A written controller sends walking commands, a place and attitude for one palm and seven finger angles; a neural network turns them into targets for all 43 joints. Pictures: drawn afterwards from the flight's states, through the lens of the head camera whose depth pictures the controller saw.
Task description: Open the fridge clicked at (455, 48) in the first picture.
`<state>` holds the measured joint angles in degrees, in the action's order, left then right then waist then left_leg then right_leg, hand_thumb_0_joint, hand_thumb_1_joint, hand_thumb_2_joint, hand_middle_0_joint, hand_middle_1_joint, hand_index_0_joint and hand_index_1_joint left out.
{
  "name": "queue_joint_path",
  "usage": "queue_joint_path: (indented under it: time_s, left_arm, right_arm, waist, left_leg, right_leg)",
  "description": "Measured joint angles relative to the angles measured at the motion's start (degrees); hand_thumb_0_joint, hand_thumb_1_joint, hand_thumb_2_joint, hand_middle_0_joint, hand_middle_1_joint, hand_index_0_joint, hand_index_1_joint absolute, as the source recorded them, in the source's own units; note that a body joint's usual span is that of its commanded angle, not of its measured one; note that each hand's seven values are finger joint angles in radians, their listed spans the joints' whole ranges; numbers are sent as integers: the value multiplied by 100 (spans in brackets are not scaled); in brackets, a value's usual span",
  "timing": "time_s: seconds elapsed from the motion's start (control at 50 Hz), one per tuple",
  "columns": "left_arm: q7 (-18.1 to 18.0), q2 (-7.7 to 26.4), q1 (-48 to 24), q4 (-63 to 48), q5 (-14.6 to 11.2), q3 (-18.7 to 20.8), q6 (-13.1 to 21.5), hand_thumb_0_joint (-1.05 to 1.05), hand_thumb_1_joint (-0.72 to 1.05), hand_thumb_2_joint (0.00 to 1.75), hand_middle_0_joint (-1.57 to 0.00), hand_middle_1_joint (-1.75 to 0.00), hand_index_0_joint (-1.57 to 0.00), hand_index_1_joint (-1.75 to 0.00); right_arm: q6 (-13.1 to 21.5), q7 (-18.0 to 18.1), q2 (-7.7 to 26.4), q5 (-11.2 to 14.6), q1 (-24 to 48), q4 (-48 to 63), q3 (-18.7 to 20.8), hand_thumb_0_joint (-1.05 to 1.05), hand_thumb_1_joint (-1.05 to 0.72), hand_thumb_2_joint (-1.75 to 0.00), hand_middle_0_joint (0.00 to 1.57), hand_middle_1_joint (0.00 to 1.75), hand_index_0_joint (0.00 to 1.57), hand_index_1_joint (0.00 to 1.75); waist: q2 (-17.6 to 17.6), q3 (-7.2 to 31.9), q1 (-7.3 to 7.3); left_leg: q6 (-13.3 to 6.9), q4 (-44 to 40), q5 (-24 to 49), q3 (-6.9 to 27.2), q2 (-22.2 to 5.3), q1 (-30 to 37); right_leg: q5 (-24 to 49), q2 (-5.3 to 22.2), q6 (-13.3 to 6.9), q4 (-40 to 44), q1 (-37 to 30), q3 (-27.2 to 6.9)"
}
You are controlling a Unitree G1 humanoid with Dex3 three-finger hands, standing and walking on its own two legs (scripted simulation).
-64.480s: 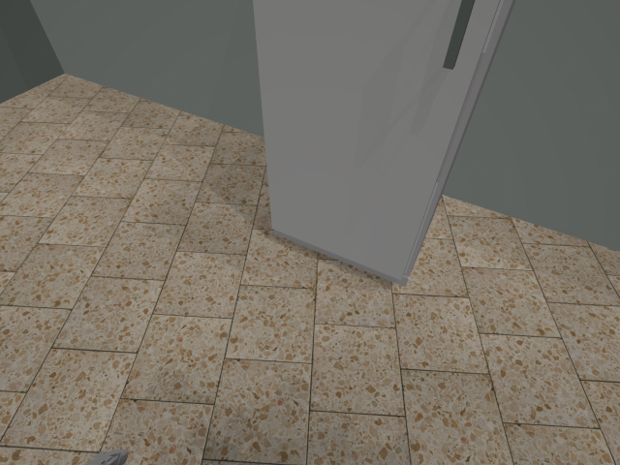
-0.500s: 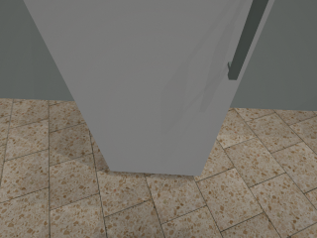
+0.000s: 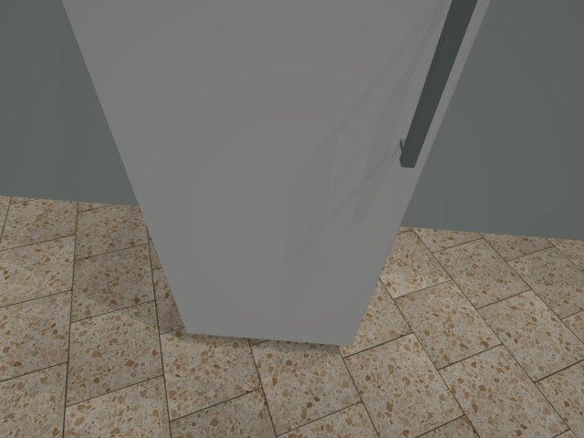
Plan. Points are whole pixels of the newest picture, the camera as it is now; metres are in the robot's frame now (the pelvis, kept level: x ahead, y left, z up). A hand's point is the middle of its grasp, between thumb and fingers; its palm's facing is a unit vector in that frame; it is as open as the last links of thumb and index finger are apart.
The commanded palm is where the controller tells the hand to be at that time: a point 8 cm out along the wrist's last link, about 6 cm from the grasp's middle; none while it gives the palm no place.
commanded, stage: come to a stop and stand still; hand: right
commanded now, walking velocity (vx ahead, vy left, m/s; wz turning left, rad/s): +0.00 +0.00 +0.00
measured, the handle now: (429, 82) +0.53 -0.15 +0.26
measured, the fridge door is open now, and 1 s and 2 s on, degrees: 0 0 0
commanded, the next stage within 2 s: look again from close up in 0.12 s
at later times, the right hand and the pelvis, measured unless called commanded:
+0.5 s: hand out of the picture +0.04 -0.18 -0.17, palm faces -0.02 +0.98 -0.22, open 7.4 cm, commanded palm none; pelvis +0.01 +0.01 +0.00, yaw +1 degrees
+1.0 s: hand out of the picture +0.06 -0.17 -0.16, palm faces -0.01 +0.97 -0.24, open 7.4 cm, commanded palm none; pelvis +0.02 +0.03 +0.01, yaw +0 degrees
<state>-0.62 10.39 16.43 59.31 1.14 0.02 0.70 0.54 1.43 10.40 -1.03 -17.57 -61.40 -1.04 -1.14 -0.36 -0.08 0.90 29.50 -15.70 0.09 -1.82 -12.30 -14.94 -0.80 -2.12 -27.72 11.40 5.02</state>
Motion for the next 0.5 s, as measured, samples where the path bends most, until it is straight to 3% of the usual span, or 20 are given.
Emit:
queue_joint_path:
  time_s: [0.5]
  left_arm:
    - [-35, 134, -310, 362, -14, -4, 68, 0, 91, 90, -20, -30, -20, -30]
  right_arm:
    - [12, -49, 119, 20, 428, -83, 24, 0, -91, -90, 20, 30, 20, 30]
  waist:
    - [171, -188, -8]
  left_leg:
    - [-84, -260, 60, 13, 101, 132]
  right_leg:
    - [76, 88, 107, 310, -174, 14]
